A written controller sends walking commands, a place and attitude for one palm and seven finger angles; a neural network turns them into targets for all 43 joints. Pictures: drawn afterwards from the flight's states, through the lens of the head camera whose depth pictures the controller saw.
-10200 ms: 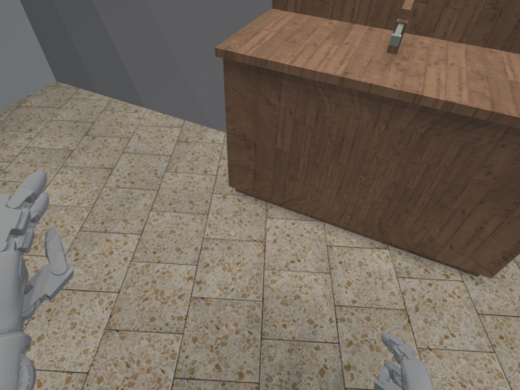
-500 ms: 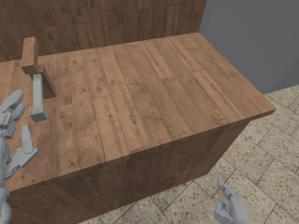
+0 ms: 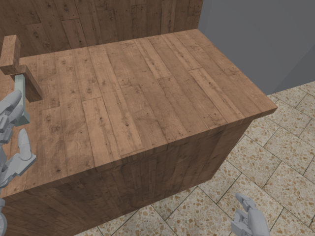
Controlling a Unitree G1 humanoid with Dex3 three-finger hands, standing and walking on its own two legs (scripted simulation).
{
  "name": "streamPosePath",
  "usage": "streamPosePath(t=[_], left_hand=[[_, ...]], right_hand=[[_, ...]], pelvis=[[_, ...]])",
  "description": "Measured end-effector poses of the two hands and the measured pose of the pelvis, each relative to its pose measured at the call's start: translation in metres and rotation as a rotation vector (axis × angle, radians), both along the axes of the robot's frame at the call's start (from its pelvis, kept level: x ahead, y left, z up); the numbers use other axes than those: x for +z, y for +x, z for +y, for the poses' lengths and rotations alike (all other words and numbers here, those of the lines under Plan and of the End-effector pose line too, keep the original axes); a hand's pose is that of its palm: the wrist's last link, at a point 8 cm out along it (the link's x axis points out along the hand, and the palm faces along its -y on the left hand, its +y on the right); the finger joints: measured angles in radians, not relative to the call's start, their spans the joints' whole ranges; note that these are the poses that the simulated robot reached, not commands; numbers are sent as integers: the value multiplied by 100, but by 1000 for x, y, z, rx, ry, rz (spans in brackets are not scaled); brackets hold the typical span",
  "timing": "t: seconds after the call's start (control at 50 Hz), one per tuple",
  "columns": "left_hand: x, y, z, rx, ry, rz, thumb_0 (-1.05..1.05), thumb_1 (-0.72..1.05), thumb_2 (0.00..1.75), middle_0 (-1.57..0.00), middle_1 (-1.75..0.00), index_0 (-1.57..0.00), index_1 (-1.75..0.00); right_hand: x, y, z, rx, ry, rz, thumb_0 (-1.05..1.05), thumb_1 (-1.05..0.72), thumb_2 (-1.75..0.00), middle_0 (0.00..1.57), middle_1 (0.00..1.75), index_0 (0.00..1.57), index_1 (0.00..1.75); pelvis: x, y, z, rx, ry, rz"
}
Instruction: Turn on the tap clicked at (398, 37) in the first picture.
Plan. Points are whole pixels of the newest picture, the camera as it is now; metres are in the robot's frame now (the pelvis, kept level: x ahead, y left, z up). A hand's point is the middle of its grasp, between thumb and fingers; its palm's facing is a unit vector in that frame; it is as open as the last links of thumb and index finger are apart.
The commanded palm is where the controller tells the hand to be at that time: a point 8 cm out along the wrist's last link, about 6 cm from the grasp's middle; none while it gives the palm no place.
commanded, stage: shuffle to correct the standing spot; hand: left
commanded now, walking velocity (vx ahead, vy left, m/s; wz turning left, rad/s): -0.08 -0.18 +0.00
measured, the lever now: (19, 117) +0.32 +0.33 +0.13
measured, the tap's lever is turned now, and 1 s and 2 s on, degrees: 2 2 2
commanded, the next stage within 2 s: none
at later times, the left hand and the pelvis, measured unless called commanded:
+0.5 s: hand (25, 153) +0.22 +0.25 +0.17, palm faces +0.32 -0.85 -0.41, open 7.4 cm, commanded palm +0.16 +0.29 +0.18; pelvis +0.00 +0.01 +0.00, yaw +1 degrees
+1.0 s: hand (26, 159) +0.21 +0.24 +0.17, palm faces +0.33 -0.86 -0.39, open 7.4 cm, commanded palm +0.15 +0.29 +0.18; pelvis -0.01 +0.01 +0.00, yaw +0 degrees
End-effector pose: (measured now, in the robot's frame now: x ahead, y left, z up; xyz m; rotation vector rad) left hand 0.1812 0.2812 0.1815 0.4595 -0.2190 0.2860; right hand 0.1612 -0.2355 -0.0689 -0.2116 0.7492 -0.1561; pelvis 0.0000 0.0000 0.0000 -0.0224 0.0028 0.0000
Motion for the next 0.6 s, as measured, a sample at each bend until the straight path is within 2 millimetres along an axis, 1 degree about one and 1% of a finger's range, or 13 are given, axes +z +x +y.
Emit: streamPosePath(t=[0.2,0.3,0.4,0.52,0.6], left_hand=[[-3,-8,7,21,-17,0,1,88,90,-21,-30,-21,-30],[-5,-4,13,28,-32,-7,1,88,90,-21,-30,-21,-30],[-2,2,15,19,-17,-10,1,88,90,-21,-30,-21,-30],[5,4,12,0,19,5,1,89,90,-21,-30,-21,-30],[4,2,10,6,30,29,1,88,90,-21,-30,-21,-30]], right_hand=[[-4,-3,14,21,15,5,1,-90,-89,20,30,20,30],[-3,-3,21,28,12,13,1,-90,-89,20,30,20,30],[-2,0,27,38,16,14,1,-90,-89,20,30,20,30],[-1,6,29,45,34,3,1,-90,-89,20,30,20,30],[-2,9,26,44,40,0,1,-90,-89,20,30,20,30]], pelvis=[[-1,-3,6,6,-4,-2],[-1,-1,10,7,-4,1],[1,1,13,8,-4,6],[3,3,12,10,-8,10],[3,5,9,10,-8,10]])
